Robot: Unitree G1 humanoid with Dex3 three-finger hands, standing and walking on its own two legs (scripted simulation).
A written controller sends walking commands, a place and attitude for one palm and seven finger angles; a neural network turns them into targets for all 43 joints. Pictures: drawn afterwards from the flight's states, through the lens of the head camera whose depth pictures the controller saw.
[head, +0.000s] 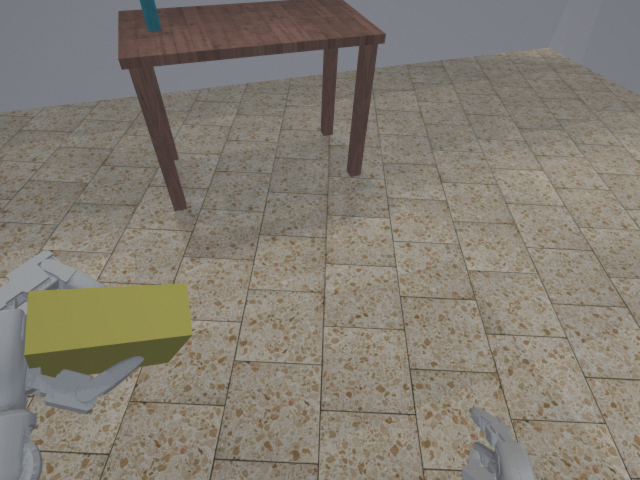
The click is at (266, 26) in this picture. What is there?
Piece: table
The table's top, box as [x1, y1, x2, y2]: [118, 0, 385, 69]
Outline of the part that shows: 385,33 343,0 284,0 159,8 157,9 161,29 158,31 148,31 146,29 141,10 118,11 118,59 121,68 124,69 382,43 384,42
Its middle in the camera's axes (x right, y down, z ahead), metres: -0.30 -0.87 +1.59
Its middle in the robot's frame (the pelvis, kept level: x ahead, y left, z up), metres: +1.75 +0.39 -0.08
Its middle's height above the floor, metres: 0.69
